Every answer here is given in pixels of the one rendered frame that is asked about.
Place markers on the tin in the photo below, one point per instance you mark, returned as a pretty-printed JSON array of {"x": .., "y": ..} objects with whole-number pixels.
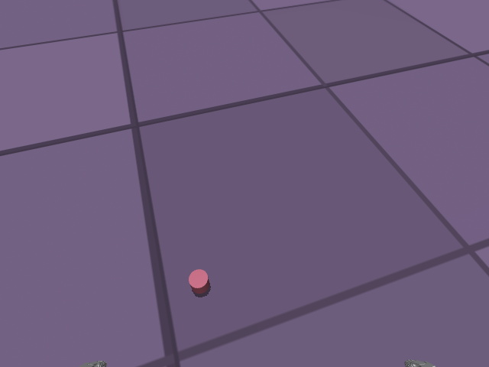
[{"x": 199, "y": 281}]

